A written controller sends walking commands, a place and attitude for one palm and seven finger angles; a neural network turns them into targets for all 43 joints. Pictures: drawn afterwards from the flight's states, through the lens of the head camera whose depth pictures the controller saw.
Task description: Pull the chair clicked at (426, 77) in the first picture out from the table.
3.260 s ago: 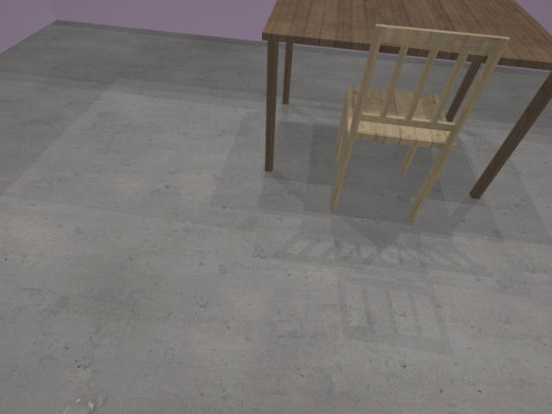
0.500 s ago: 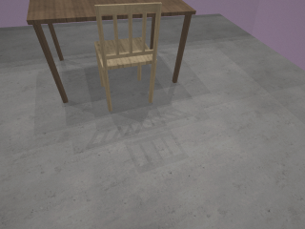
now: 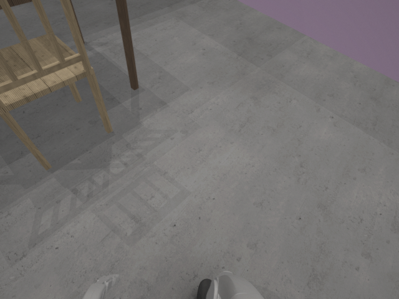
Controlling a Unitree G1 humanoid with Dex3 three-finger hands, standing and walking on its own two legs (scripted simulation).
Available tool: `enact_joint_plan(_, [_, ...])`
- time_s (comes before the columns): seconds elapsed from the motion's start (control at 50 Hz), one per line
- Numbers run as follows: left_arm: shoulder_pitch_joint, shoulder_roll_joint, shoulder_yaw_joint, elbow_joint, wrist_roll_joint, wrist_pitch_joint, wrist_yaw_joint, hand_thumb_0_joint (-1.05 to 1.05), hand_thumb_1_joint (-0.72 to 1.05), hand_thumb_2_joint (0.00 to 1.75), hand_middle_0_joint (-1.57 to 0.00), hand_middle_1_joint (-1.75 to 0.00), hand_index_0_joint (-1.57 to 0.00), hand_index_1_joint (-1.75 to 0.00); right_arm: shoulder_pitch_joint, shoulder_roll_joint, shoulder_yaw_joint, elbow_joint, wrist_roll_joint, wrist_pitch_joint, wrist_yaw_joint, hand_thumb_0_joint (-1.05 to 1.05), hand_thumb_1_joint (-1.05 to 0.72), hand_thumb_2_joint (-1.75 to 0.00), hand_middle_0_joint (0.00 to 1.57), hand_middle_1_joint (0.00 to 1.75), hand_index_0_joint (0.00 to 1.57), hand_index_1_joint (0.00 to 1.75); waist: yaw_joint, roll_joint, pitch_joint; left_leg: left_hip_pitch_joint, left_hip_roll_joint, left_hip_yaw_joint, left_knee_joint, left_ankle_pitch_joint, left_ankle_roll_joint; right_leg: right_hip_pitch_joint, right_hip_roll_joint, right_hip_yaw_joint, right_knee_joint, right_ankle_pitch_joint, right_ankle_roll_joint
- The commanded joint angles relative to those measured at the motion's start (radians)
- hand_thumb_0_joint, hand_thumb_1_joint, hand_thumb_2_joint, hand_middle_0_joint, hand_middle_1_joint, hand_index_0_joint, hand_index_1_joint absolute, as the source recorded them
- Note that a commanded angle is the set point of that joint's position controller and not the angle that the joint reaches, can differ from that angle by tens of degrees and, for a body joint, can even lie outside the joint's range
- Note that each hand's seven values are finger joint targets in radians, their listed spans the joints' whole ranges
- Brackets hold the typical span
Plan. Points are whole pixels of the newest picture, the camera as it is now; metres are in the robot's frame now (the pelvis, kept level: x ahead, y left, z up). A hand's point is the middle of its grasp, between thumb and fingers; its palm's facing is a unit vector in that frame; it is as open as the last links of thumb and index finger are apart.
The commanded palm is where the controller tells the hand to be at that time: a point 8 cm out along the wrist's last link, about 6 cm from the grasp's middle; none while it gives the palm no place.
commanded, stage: walk to a spot facing it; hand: left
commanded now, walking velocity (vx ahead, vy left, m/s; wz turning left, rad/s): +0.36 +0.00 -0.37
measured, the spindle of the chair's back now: (22, 38) +0.94 +0.62 -0.07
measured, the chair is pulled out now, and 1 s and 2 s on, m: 0.00 0.00 0.00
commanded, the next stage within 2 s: turn to face it in 1.06 s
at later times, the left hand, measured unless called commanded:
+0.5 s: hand (102, 242) +0.26 +0.23 -0.18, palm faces -0.06 -0.98 -0.21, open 7.4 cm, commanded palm none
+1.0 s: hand (170, 130) +0.62 +0.08 -0.16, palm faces -0.35 -0.90 -0.26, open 7.4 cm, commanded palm none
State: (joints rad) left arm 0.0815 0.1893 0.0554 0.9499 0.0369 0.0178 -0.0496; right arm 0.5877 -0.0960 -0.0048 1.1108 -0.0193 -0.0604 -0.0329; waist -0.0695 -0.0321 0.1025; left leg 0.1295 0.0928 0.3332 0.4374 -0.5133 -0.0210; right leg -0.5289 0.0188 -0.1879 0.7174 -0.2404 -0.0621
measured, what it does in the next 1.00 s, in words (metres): walks ahead, turning right: right foot, then left foot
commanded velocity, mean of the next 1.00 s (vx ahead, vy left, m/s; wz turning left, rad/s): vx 0.36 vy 0.00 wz -0.32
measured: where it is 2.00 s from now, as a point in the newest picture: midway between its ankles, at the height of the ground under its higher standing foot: (214, 195)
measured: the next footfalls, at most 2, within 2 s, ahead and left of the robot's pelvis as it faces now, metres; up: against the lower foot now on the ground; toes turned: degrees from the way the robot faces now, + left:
right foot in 0.04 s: +0.14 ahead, -0.07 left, +0.00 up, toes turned -9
left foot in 0.46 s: +0.38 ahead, +0.14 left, +0.00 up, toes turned +1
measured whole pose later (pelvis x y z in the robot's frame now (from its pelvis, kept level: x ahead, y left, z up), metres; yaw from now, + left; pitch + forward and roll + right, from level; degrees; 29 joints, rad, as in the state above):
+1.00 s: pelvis +0.46 -0.07 -0.01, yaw -23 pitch -1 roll +1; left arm 0.17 0.19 0.09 0.98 0.03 -0.06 -0.02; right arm 0.37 -0.18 -0.06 1.09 -0.01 -0.01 0.01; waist -0.02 0.03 0.10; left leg -0.23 0.19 0.14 1.13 -0.49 -0.05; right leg -0.44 -0.03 -0.16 0.72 -0.27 -0.09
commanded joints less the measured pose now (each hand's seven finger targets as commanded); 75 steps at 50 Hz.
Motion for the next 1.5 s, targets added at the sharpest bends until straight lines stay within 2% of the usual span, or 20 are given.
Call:
enact_joint_plan(0.0, [0.358, 0.214, 0.055, 0.029, -0.003, -0.063, 0.025, 0.00, 0.90, 0.90, -0.20, -0.30, -0.20, -0.30, -0.021, -0.186, -0.041, -0.084, 0.031, -0.021, 0.005, 0.00, -0.90, -0.90, 0.20, 0.30, 0.20, 0.30, 0.233, 0.045, -0.288, -0.540, 0.133, -0.063, 0.739, 0.627, 0.004, 0.818, -0.217, 0.289, -0.198, 0.134, -0.173])
enact_joint_plan(0.02, [0.437, 0.277, 0.068, 0.044, -0.025, -0.065, 0.043, 0.00, 0.90, 0.90, -0.20, -0.30, -0.20, -0.30, -0.050, -0.133, -0.038, -0.127, 0.038, -0.030, -0.001, 0.00, -0.90, -0.90, 0.20, 0.30, 0.20, 0.30, 0.226, -0.082, -0.407, -0.769, -0.019, -0.154, 1.108, -0.082, -0.032, 0.940, -0.485, 0.784, -0.275, 0.331, -0.304])
enact_joint_plan(0.04, [0.389, 0.288, 0.070, 0.031, -0.041, -0.051, 0.053, 0.00, 0.90, 0.90, -0.20, -0.30, -0.20, -0.30, -0.153, -0.159, -0.050, -0.157, 0.029, -0.028, -0.004, 0.00, -0.90, -0.90, 0.20, 0.30, 0.20, 0.30, 0.221, 0.015, -0.310, -0.829, 0.019, -0.297, 1.135, -0.016, 0.002, 0.828, -0.473, 0.716, -0.364, 0.262, -0.316])
enact_joint_plan(0.16, [0.142, 0.122, 0.022, 0.015, -0.013, -0.091, 0.064, 0.00, 0.90, 0.90, -0.20, -0.30, -0.20, -0.30, -0.105, -0.079, -0.049, -0.118, -0.007, 0.033, 0.017, 0.00, -0.90, -0.90, 0.20, 0.30, 0.20, 0.30, 0.005, 0.057, -0.025, -0.651, 0.114, -0.294, 0.781, 0.187, -0.030, 0.175, -0.265, 0.295, -0.478, 0.242, -0.151])
enact_joint_plan(0.34, [0.254, 0.139, 0.029, 0.051, -0.014, -0.095, 0.055, 0.00, 0.90, 0.90, -0.20, -0.30, -0.20, -0.30, -0.384, -0.112, -0.050, -0.211, -0.009, -0.001, 0.056, 0.00, -0.90, -0.90, 0.20, 0.30, 0.20, 0.30, 0.090, -0.123, -0.045, -0.616, 0.032, -0.209, 0.259, 0.326, -0.021, 0.371, -0.190, 0.285, -0.388, 0.328, -0.101])
enact_joint_plan(0.4, [0.266, 0.150, 0.031, 0.053, -0.022, -0.090, 0.057, 0.00, 0.90, 0.90, -0.20, -0.30, -0.20, -0.30, -0.314, -0.165, -0.063, -0.188, -0.015, -0.015, 0.043, 0.00, -0.90, -0.90, 0.20, 0.30, 0.20, 0.30, 0.038, -0.054, -0.103, -0.384, -0.030, -0.166, 0.094, 0.336, -0.002, 0.387, -0.166, 0.280, -0.195, 0.494, -0.071])
enact_joint_plan(0.42, [0.261, 0.134, 0.031, 0.047, -0.026, -0.091, 0.056, 0.00, 0.90, 0.90, -0.20, -0.30, -0.20, -0.30, -0.171, -0.225, -0.080, -0.147, -0.020, -0.021, 0.034, 0.00, -0.90, -0.90, 0.20, 0.30, 0.20, 0.30, -0.023, 0.052, -0.198, -0.137, 0.032, -0.245, 0.046, 0.397, 0.027, 0.278, -0.128, 0.249, 0.017, 0.451, -0.036])
enact_joint_plan(0.44, [0.301, 0.073, 0.027, 0.028, -0.039, -0.088, 0.047, 0.00, 0.90, 0.90, -0.20, -0.30, -0.20, -0.30, -0.046, -0.353, -0.111, -0.123, -0.036, -0.024, 0.024, 0.00, -0.90, -0.90, 0.20, 0.30, 0.20, 0.30, -0.054, 0.312, -0.315, 0.109, 0.327, -0.594, 0.003, 0.457, 0.128, 0.027, -0.003, 0.130, 0.332, 0.034, 0.016])
enact_joint_plan(0.46, [0.263, 0.079, 0.019, 0.005, -0.031, -0.096, 0.046, 0.00, 0.90, 0.90, -0.20, -0.30, -0.20, -0.30, -0.003, -0.366, -0.104, -0.112, -0.023, -0.011, 0.022, 0.00, -0.90, -0.90, 0.20, 0.30, 0.20, 0.30, -0.062, 0.357, -0.320, 0.114, 0.448, -0.748, -0.123, 0.444, 0.195, -0.074, 0.019, 0.178, 0.560, -0.324, 0.018])
enact_joint_plan(0.58, [0.240, 0.020, 0.028, 0.028, -0.006, -0.033, 0.025, 0.00, 0.90, 0.90, -0.20, -0.30, -0.20, -0.30, -0.269, -0.175, -0.058, -0.137, -0.011, -0.025, 0.014, 0.00, -0.90, -0.90, 0.20, 0.30, 0.20, 0.30, 0.080, 0.162, -0.001, -0.369, 0.284, -0.295, -0.236, 0.278, 0.095, -0.073, -0.136, 0.192, 0.559, -0.033, 0.046])
enact_joint_plan(0.82, [0.085, 0.020, 0.032, -0.040, -0.007, -0.034, 0.008, 0.00, 0.90, 0.90, -0.20, -0.30, -0.20, -0.30, -0.190, -0.236, -0.093, -0.098, -0.016, -0.007, 0.024, 0.00, -0.90, -0.90, 0.20, 0.30, 0.20, 0.30, 0.052, 0.160, 0.004, -0.189, 0.282, -0.062, -0.139, 0.495, 0.096, 0.032, -0.104, 0.033, -0.026, 0.034, 0.047])
enact_joint_plan(0.88, [0.397, 0.110, 0.061, 0.054, 0.000, -0.061, 0.017, 0.00, 0.90, 0.90, -0.20, -0.30, -0.20, -0.30, -0.229, -0.251, -0.088, -0.110, -0.007, -0.001, 0.032, 0.00, -0.90, -0.90, 0.20, 0.30, 0.20, 0.30, 0.209, 0.026, -0.177, -0.292, 0.205, 0.022, 0.358, 0.725, 0.033, 0.477, -0.035, 0.015, -0.161, 0.030, -0.005])
enact_joint_plan(0.9, [0.478, 0.241, 0.091, 0.074, 0.004, -0.077, 0.031, 0.00, 0.90, 0.90, -0.20, -0.30, -0.20, -0.30, -0.187, -0.172, -0.072, -0.137, 0.008, -0.004, 0.041, 0.00, -0.90, -0.90, 0.20, 0.30, 0.20, 0.30, 0.226, -0.270, -0.288, -0.601, 0.078, -0.004, 0.687, 0.188, -0.012, 0.725, -0.310, 0.437, -0.276, -0.016, -0.093])
enact_joint_plan(0.92, [0.511, 0.297, 0.093, 0.083, -0.022, -0.073, 0.047, 0.00, 0.90, 0.90, -0.20, -0.30, -0.20, -0.30, -0.245, -0.158, -0.061, -0.182, 0.013, -0.003, 0.039, 0.00, -0.90, -0.90, 0.20, 0.30, 0.20, 0.30, 0.216, -0.330, -0.325, -0.757, -0.008, -0.159, 0.894, -0.069, -0.018, 0.757, -0.445, 0.759, -0.427, 0.079, -0.166])
enact_joint_plan(1.0, [0.268, 0.145, 0.044, 0.043, -0.025, -0.086, 0.060, 0.00, 0.90, 0.90, -0.20, -0.30, -0.20, -0.30, -0.322, -0.150, -0.063, -0.143, -0.003, 0.004, 0.030, 0.00, -0.90, -0.90, 0.20, 0.30, 0.20, 0.30, 0.111, -0.019, -0.155, -0.726, 0.107, -0.304, 0.874, 0.181, -0.014, 0.429, -0.345, 0.433, -0.420, 0.253, -0.120])
enact_joint_plan(1.06, [0.227, 0.100, 0.024, 0.055, -0.015, -0.099, 0.064, 0.00, 0.90, 0.90, -0.20, -0.30, -0.20, -0.30, -0.236, -0.107, -0.055, -0.096, -0.011, 0.035, 0.034, 0.00, -0.90, -0.90, 0.20, 0.30, 0.20, 0.30, 0.050, -0.036, -0.117, -0.644, 0.094, -0.271, 0.743, 0.232, -0.026, 0.295, -0.281, 0.270, -0.458, 0.307, -0.088])
enact_joint_plan(1.34, [0.256, 0.107, 0.017, 0.091, -0.015, -0.075, 0.090, 0.00, 0.90, 0.90, -0.20, -0.30, -0.20, -0.30, -0.335, -0.128, -0.056, -0.137, 0.000, 0.040, 0.047, 0.00, -0.90, -0.90, 0.20, 0.30, 0.20, 0.30, 0.042, -0.031, -0.059, -0.493, 0.004, -0.228, 0.177, 0.365, 0.017, 0.454, -0.314, 0.046, -0.225, 0.581, -0.010])
enact_joint_plan(1.36, [0.257, 0.108, 0.022, 0.081, -0.020, -0.068, 0.090, 0.00, 0.90, 0.90, -0.20, -0.30, -0.20, -0.30, -0.246, -0.164, -0.067, -0.120, -0.005, 0.039, 0.043, 0.00, -0.90, -0.90, 0.20, 0.30, 0.20, 0.30, 0.009, 0.043, -0.120, -0.354, -0.001, -0.245, 0.110, 0.557, 0.029, 0.408, -0.276, 0.010, -0.063, 0.505, 0.028])
enact_joint_plan(1.4, [0.303, 0.051, 0.016, 0.031, -0.045, -0.056, 0.083, 0.00, 0.90, 0.90, -0.20, -0.30, -0.20, -0.30, -0.133, -0.311, -0.091, -0.117, -0.007, 0.040, 0.027, 0.00, -0.90, -0.90, 0.20, 0.30, 0.20, 0.30, 0.001, 0.412, -0.249, -0.116, 0.349, -0.704, -0.017, 1.221, 0.257, 0.087, -0.050, 0.015, 0.446, -0.438, 0.125])
enact_joint_plan(1.48, [0.163, 0.062, 0.033, -0.006, -0.019, -0.030, 0.076, 0.00, 0.90, 0.90, -0.20, -0.30, -0.20, -0.30, -0.322, -0.237, -0.079, -0.178, -0.002, 0.049, 0.013, 0.00, -0.90, -0.90, 0.20, 0.30, 0.20, 0.30, 0.043, 0.168, -0.133, -0.355, 0.236, -0.627, -0.132, 0.534, 0.214, -0.010, -0.133, 0.182, 0.535, -0.241, 0.121])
